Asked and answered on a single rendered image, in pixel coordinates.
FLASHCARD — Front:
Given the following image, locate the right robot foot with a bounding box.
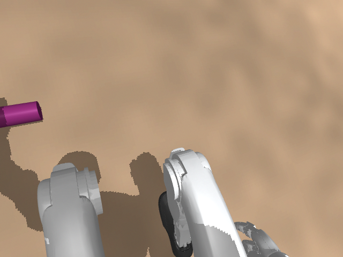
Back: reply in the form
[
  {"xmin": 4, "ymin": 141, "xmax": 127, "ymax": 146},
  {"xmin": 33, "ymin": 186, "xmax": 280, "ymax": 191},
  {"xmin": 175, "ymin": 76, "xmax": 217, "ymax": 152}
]
[{"xmin": 158, "ymin": 191, "xmax": 193, "ymax": 257}]

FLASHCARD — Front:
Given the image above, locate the can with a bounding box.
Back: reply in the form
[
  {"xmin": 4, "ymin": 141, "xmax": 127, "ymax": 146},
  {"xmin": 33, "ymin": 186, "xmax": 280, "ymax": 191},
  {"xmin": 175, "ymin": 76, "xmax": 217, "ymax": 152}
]
[{"xmin": 0, "ymin": 101, "xmax": 43, "ymax": 128}]

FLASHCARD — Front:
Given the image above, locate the right robot hand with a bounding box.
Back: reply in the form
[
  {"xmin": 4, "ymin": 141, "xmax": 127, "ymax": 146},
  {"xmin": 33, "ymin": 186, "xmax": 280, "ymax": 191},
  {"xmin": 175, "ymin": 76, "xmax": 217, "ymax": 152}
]
[{"xmin": 234, "ymin": 222, "xmax": 281, "ymax": 257}]

